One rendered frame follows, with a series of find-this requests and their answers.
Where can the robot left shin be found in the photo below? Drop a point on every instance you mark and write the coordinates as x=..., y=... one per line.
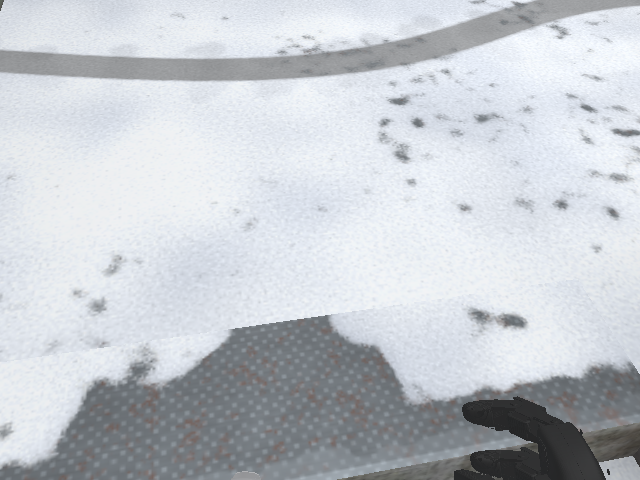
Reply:
x=246, y=474

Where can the right robot hand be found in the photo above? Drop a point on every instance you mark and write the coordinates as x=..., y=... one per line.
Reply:
x=563, y=452

